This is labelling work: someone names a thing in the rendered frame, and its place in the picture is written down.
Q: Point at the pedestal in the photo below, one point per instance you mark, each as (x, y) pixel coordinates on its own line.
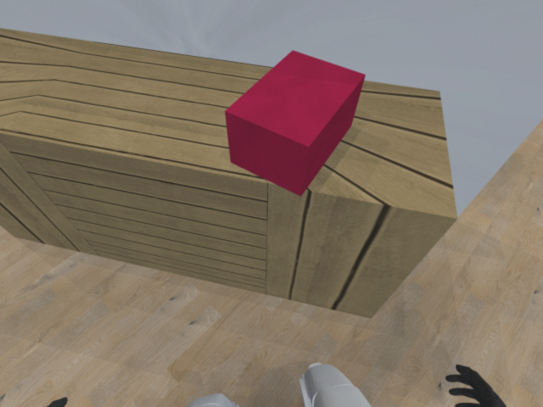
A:
(122, 152)

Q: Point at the right robot hand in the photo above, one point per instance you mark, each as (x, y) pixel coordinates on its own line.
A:
(481, 391)

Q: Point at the right robot thigh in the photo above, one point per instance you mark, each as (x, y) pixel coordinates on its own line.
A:
(326, 386)

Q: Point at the carton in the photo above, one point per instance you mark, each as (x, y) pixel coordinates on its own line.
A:
(285, 127)

